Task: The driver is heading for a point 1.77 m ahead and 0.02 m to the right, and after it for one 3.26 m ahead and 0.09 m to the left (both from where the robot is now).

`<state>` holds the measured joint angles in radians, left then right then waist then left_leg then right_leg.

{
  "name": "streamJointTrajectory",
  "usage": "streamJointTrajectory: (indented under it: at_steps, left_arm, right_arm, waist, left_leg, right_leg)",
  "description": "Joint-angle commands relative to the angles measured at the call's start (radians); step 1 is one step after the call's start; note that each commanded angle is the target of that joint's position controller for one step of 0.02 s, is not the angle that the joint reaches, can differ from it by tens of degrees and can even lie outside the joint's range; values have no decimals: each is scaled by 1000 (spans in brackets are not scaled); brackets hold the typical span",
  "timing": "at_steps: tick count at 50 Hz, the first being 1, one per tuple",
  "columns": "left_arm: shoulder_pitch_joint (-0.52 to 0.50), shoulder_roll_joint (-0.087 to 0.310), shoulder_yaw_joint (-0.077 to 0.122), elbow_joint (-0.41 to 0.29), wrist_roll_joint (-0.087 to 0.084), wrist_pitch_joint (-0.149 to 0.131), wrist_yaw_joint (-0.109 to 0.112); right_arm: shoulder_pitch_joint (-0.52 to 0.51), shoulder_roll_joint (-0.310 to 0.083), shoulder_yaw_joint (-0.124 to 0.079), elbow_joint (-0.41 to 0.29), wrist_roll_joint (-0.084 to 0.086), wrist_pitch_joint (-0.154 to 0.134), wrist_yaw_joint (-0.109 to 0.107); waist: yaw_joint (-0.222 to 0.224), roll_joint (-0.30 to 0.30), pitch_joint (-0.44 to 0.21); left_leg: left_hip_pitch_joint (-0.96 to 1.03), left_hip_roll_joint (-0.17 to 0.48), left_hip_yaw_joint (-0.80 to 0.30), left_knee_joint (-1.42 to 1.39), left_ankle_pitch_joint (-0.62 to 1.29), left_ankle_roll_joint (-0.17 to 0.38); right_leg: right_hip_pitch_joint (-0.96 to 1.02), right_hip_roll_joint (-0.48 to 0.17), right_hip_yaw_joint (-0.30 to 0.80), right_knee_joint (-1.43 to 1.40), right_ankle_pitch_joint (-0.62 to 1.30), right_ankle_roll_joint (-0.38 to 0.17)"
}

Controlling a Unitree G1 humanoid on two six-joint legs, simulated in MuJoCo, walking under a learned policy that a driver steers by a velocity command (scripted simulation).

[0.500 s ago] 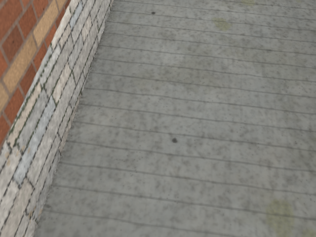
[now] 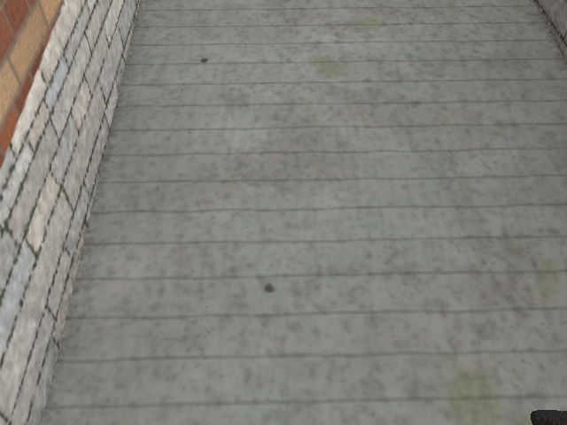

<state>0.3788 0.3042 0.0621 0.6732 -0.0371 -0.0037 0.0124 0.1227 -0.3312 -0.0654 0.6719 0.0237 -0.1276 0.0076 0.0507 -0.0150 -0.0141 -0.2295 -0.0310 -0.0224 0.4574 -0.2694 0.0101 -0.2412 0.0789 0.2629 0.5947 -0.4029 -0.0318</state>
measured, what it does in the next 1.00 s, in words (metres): walks ahead, turning left: right foot, then left foot 0.03 m higher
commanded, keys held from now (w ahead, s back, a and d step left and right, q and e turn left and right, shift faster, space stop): w+e+shift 0.14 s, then w+shift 0.10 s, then w+q+shift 0.74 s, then w+shift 0.02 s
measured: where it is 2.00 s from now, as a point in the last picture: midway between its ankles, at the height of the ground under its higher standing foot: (331, 81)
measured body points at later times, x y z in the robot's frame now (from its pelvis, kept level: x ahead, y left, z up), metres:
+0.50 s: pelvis +0.31 -0.11 -0.02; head +0.35 -0.12 +0.43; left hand +0.53 +0.09 -0.10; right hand +0.22 -0.36 -0.15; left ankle +0.10 +0.10 -0.61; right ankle +0.36 -0.23 -0.73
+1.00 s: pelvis +0.72 -0.13 +0.01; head +0.74 -0.12 +0.45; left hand +0.89 +0.14 -0.05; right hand +0.82 -0.39 -0.11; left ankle +0.76 -0.10 -0.69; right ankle +0.64 -0.32 -0.55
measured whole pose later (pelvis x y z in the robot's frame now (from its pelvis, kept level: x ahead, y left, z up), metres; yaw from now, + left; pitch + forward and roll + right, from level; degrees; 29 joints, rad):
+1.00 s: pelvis +0.72 -0.13 +0.01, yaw +15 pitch -2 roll -1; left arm 0.06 0.22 0.00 0.63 -0.02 -0.14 -0.02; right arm 0.42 -0.28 -0.06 0.73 0.01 -0.05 0.05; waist -0.07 0.01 0.06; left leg -0.41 -0.15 0.07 0.79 -0.43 0.18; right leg -0.40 0.02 0.12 1.53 -0.35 -0.06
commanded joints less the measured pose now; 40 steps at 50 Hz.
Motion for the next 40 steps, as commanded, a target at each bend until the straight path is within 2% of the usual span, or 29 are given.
streamJointTrajectory:
  at_steps: [1,2,3,5,8,9,12,14,15,16,18,19,20,21,22,23,24,25,26,27,29,30,32,34,36,37,38,39,40]
  left_arm:
    - [-189,47,-9,-202,-29,-52,-14]
    - [-175,74,0,-172,-30,-49,-14]
    - [-154,92,11,-149,-22,-42,-13]
    - [-160,73,12,-131,-12,-35,-26]
    - [-198,30,1,-141,0,-29,-25]
    - [-209,23,0,-142,-3,-28,-24]
    - [-286,-7,-18,-172,-10,-35,-27]
    - [-386,-29,-33,-209,-1,-44,-43]
    - [-428,-42,-37,-224,6,-50,-58]
    - [-440,-39,-35,-233,6,-57,-68]
    - [-399,23,-5,-246,1,-56,-71]
    - [-242,88,26,-225,-2,-54,-60]
    - [6,152,61,-158,-12,-44,-41]
    - [208,234,85,-87,-9,-28,-11]
    - [214,306,82,-69,35,-50,-12]
    - [225,181,55,-57,40,-67,-26]
    - [153,144,40,-33,48,-85,-32]
    - [75,104,28,-19,44,-95,-37]
    - [12,39,12,-4,59,-101,-42]
    - [-22,-13,0,10,71,-108,-45]
    - [-87,-45,-1,43,48,-113,-48]
    - [-111,-43,-1,56,42,-115,-46]
    - [-121,-37,-3,68,53,-114,-36]
    - [-131,-19,-5,66,70,-113,-19]
    - [-104,15,-3,71,73,-109,0]
    - [-100,49,2,72,68,-106,7]
    - [-112,77,6,66,64,-99,14]
    - [-105,132,16,65,62,-97,25]
    - [-84,169,24,70,66,-85,35]
  right_arm:
    - [260,-194,-63,9,-44,6,-7]
    - [232,-143,-50,13,-26,6,-9]
    - [207,-115,-41,15,-19,9,-16]
    - [181,-72,-23,21,-37,14,-23]
    - [211,-81,-22,47,-43,4,-29]
    - [216,-62,-13,59,-50,0,-28]
    - [244,-72,-8,95,-48,9,-24]
    - [300,-87,-5,133,-18,21,-26]
    - [320,-79,0,160,1,26,-23]
    - [319,-110,0,173,9,30,-20]
    - [333,-179,-8,196,-4,28,-21]
    - [327,-208,-7,208,-11,32,-21]
    - [279,-224,-5,208,-12,35,-23]
    - [282,-115,26,170,-28,27,-19]
    - [449,58,72,140,-2,-1,2]
    - [297,-59,40,130,43,-9,4]
    - [179,-57,24,76,70,-7,-8]
    - [158,-25,32,62,51,0,-16]
    - [184,-6,25,73,28,19,-15]
    - [260,23,24,88,34,45,-4]
    - [277,50,19,89,48,92,4]
    - [255,62,20,79,44,110,4]
    - [193,59,22,48,27,131,4]
    - [124,46,25,0,21,134,8]
    - [51,27,29,-40,20,126,21]
    - [13,26,33,-63,19,122,31]
    - [-1,18,32,-73,17,113,45]
    - [-30,18,31,-99,13,106,55]
    - [-16,-2,21,-107,20,104,61]
  waist:
    - [-156,260,-22]
    - [-144,207,37]
    - [-131,167,79]
    - [-112,121,124]
    - [-106,98,160]
    - [-101,90,176]
    - [-94,58,233]
    - [-109,26,275]
    - [-103,30,266]
    - [-82,50,255]
    - [4,157,142]
    - [110,208,22]
    - [258,212,-106]
    - [279,108,-269]
    - [106,-241,-534]
    - [169,-121,-438]
    - [140,-91,-168]
    - [82,-14,-66]
    - [23,-40,-16]
    - [-34,-98,-21]
    - [-77,-104,46]
    - [-92,-92,98]
    - [-96,-68,164]
    - [-103,-65,202]
    - [-87,-22,221]
    - [-83,-9,224]
    - [-93,24,212]
    - [-95,0,172]
    - [-112,-29,114]
  left_leg:
    - [488,491,-621,-253,-517,184]
    - [450,466,-569,-268,-507,178]
    - [429,412,-457,-278,-413,148]
    - [357,337,-246,-289,-167,109]
    - [239,287,-48,-325,-4,94]
    - [201,266,-2,-330,51,100]
    - [166,280,77,-390,152,125]
    - [176,313,79,-457,248,154]
    - [200,318,76,-468,357,162]
    - [231,320,92,-440,556,166]
    - [316,354,98,-280,1138,159]
    - [292,356,82,-108,1336,152]
    - [144,305,94,154,1315,119]
    - [-159,211,34,511,656,75]
    - [-351,47,-130,860,-207,57]
    - [-430,58,-185,943,-203,70]
    - [-546,91,-136,984,-130,64]
    - [-541,146,-118,956,-53,64]
    - [-477,186,-115,942,35,63]
    - [-407,217,-124,956,85,59]
    - [-428,236,-92,997,78,46]
    - [-464,239,-83,1009,69,39]
    - [-533,223,-64,1008,124,25]
    - [-570,197,-28,933,199,17]
    - [-613,179,33,824,241,30]
    - [-598,177,64,741,252,46]
    - [-542,143,129,653,240,71]
    - [-442,113,194,589,219,94]
    - [-374,55,261,583,159,111]
  right_leg:
    - [-741,-99,-74,454,-118,2]
    - [-767,-141,-102,552,-52,3]
    - [-783,-156,-122,616,20,8]
    - [-777,-182,-145,663,131,4]
    - [-735,-203,-171,701,268,28]
    - [-715,-193,-161,670,305,33]
    - [-691,-177,-198,489,396,26]
    - [-634,-164,-265,326,387,-1]
    - [-575,-156,-305,250,356,-23]
    - [-501,-133,-343,196,312,-42]
    - [-304,-58,-369,172,180,-78]
    - [-72,-18,-363,150,148,-98]
    - [280,-23,-339,71,225,-116]
    - [692,-227,-78,114,119,-97]
    - [868,-476,421,-93,-301,-199]
    - [729,-464,490,-286,-411,-156]
    - [550,-453,366,-319,-255,-123]
    - [389,-435,231,-323,-113,-112]
    - [253,-392,87,-330,-9,-97]
    - [171,-369,-20,-332,50,-90]
    - [80,-357,-155,-406,98,-78]
    - [34,-352,-226,-425,150,-60]
    - [-10,-318,-348,-446,252,-46]
    - [-25,-281,-443,-475,319,-48]
    - [51,-271,-511,-492,408,-40]
    - [82,-280,-534,-499,468,-29]
    - [111,-265,-579,-473,668,-4]
    - [132,-289,-579,-419,994,6]
    - [207,-299,-585,-330,1336,7]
